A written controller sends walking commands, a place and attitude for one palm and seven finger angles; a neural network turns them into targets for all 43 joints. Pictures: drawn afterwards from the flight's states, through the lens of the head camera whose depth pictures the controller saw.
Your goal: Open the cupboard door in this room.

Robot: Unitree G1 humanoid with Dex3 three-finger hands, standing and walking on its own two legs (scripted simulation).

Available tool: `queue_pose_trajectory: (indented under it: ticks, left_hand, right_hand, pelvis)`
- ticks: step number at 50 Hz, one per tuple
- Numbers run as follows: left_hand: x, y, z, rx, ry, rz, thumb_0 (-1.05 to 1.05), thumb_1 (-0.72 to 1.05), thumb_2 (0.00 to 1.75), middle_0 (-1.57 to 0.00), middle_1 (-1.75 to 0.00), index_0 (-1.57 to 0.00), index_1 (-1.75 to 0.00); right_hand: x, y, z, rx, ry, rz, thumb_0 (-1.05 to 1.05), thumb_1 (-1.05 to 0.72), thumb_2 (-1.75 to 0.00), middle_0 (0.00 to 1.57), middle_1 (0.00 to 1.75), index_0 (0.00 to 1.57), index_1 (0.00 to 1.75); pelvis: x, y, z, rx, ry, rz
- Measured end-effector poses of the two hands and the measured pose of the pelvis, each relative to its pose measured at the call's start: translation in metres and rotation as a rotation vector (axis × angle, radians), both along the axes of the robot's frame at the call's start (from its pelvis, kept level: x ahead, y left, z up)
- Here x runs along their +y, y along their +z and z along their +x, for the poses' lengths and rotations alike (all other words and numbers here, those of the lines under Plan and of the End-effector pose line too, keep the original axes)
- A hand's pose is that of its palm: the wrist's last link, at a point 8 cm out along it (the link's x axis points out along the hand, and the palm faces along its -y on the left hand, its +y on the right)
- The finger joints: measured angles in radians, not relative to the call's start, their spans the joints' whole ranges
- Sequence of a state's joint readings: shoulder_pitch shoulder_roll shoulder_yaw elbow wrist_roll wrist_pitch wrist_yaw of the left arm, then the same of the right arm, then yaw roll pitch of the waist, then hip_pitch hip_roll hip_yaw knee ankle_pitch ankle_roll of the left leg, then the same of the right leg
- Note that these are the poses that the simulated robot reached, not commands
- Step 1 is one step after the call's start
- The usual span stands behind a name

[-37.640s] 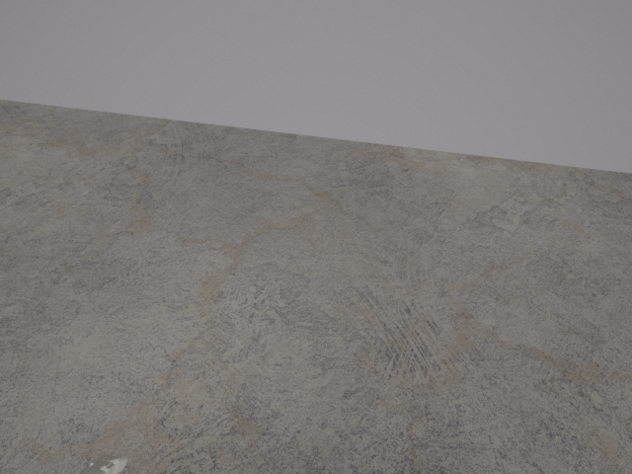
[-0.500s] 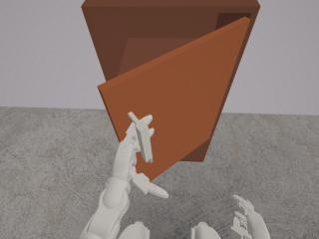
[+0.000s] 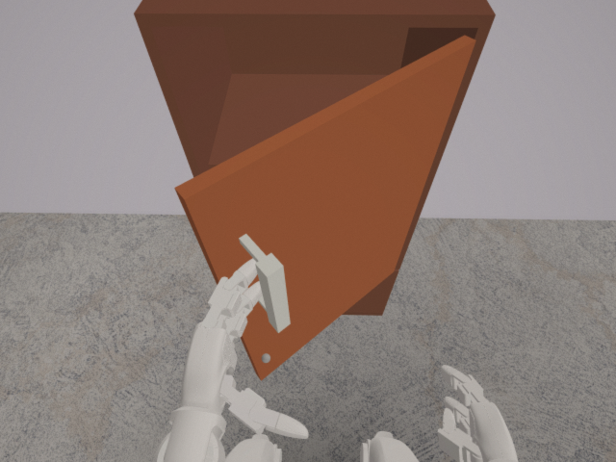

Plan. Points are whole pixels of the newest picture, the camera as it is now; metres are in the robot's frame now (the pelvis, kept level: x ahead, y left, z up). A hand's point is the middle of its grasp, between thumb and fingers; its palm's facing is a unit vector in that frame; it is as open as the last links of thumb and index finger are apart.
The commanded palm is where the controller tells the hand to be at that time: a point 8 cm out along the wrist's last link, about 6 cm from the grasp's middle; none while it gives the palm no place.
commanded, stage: slide the hand sideways off the handle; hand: left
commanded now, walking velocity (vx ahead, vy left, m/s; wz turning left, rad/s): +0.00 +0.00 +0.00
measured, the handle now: (265, 286) +0.32 +0.08 +0.06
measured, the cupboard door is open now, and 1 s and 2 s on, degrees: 41 41 41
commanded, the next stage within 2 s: draw the hand back to the body in 0.48 s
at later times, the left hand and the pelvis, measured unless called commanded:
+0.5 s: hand (202, 397) +0.19 +0.13 +0.05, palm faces +0.02 -1.00 -0.04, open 16.2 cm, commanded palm +0.16 +0.18 +0.06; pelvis +0.00 -0.02 -0.01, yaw +1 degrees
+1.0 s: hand (138, 387) +0.18 +0.17 +0.11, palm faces +0.01 -1.00 -0.06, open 16.3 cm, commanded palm +0.15 +0.23 +0.13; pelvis +0.00 +0.01 +0.02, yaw +1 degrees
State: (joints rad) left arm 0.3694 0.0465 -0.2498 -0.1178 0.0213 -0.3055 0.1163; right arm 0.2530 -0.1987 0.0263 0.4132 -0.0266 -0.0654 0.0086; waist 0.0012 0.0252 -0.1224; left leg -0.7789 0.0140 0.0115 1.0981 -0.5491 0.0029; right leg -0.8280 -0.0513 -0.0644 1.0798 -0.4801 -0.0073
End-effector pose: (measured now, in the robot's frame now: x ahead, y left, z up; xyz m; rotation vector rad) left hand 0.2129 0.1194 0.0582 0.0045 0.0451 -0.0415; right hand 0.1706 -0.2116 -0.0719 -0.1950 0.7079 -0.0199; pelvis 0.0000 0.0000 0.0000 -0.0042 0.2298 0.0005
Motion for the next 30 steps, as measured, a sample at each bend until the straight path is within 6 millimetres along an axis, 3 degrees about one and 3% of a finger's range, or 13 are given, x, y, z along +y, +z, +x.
queue_pose_trajectory:
  ticks: [11, 24, 30]
  left_hand:
    - [0.021, -0.001, -0.018, 0.016, 0.013, 0.023, -0.01, -0.50, 0.30, -0.20, -0.32, -0.22, -0.33]
    - [0.059, -0.003, -0.044, 0.024, 0.069, 0.042, -0.01, -0.50, 0.30, -0.17, -0.31, -0.18, -0.31]
    - [0.063, -0.004, -0.046, 0.004, 0.023, 0.023, -0.01, -0.50, 0.30, -0.15, -0.30, -0.16, -0.30]
  right_hand:
    - [-0.012, -0.003, 0.017, -0.033, 0.000, -0.008, 0.02, -0.91, -0.90, 0.20, 0.30, 0.21, 0.29]
    - [-0.032, -0.009, 0.011, -0.037, -0.037, -0.043, 0.02, -0.91, -0.90, 0.20, 0.30, 0.20, 0.29]
    - [-0.032, -0.009, 0.007, -0.059, -0.039, -0.060, 0.02, -0.91, -0.90, 0.20, 0.30, 0.20, 0.29]
  pelvis:
    - [-0.011, -0.006, 0.005, 0.018, 0.010, -0.001]
    - [-0.018, -0.013, 0.001, 0.023, 0.020, -0.007]
    - [-0.014, -0.017, -0.005, 0.022, 0.025, -0.018]
